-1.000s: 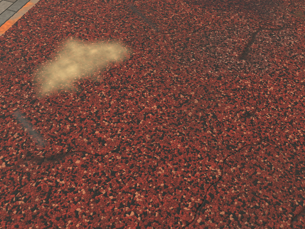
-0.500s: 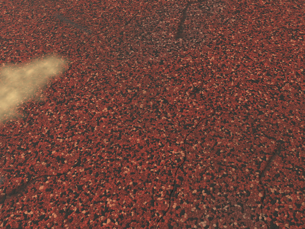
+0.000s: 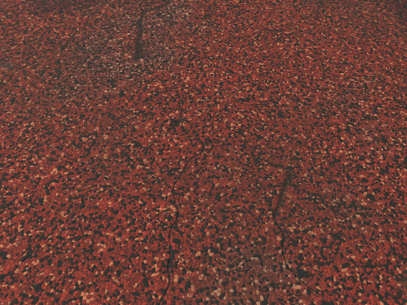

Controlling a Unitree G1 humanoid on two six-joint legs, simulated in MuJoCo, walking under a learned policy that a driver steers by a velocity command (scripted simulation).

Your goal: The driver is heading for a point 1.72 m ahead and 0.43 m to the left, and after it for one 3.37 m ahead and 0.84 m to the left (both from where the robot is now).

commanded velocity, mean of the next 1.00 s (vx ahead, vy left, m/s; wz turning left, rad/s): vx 0.06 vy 0.00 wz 0.38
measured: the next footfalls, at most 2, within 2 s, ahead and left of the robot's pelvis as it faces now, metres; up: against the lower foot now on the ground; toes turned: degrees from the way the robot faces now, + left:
right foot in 0.02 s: +0.03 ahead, -0.13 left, +0.00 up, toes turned +2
left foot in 0.46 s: +0.02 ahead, +0.12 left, +0.00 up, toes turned +15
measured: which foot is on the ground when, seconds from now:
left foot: down 0.00-0.14, up 0.16-0.44, down 0.46-1.00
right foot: up 0.00-0.00, down 0.02-0.46, up 0.48-1.00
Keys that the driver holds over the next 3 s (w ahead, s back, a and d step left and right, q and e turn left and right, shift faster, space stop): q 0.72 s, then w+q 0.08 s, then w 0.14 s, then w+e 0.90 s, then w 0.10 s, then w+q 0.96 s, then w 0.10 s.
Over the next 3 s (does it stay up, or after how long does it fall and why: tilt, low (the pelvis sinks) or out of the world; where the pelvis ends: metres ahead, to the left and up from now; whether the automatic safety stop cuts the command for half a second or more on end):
stays up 1.09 0.21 -0.02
